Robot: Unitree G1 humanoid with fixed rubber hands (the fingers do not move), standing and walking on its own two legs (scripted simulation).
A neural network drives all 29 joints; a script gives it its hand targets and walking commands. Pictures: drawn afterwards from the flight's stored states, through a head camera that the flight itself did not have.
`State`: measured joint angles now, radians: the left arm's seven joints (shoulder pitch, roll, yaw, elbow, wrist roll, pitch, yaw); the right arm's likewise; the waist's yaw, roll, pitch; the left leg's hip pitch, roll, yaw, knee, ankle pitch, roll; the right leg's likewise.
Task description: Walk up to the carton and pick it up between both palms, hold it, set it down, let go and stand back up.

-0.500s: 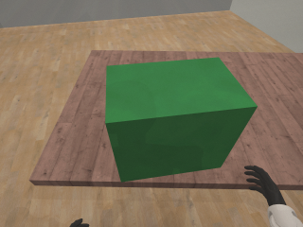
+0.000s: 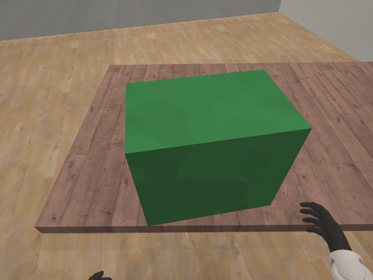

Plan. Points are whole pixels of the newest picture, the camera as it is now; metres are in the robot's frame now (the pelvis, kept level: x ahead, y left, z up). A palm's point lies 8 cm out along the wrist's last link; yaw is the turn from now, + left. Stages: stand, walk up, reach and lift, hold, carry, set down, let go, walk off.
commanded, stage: stand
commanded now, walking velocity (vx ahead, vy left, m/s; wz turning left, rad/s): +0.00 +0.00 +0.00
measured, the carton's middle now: (204, 149) +0.39 -0.01 +0.07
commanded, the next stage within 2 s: none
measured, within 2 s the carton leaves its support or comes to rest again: neither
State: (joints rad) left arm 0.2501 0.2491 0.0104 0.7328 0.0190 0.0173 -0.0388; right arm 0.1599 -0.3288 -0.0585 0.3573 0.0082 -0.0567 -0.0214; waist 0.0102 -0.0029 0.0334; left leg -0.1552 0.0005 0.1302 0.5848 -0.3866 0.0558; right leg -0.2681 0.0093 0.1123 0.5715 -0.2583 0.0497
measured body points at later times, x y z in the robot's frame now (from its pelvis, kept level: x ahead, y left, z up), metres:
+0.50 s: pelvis -0.01 -0.01 +0.00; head -0.01 -0.01 +0.45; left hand +0.10 +0.24 -0.11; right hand +0.23 -0.27 +0.00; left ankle -0.04 +0.07 -0.73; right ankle +0.04 -0.15 -0.73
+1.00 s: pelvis -0.01 -0.02 +0.00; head -0.01 -0.03 +0.45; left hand +0.12 +0.22 -0.11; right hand +0.22 -0.27 +0.00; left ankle -0.04 +0.07 -0.73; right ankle +0.04 -0.15 -0.73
